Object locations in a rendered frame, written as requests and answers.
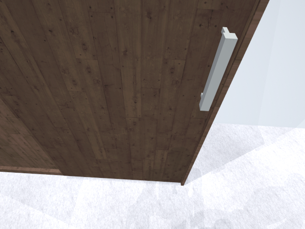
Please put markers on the wardrobe door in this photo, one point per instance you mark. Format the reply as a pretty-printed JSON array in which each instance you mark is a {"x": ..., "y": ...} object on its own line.
[
  {"x": 17, "y": 146},
  {"x": 111, "y": 88}
]

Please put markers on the handle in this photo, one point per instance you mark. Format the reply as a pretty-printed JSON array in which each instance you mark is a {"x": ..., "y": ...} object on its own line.
[{"x": 222, "y": 57}]

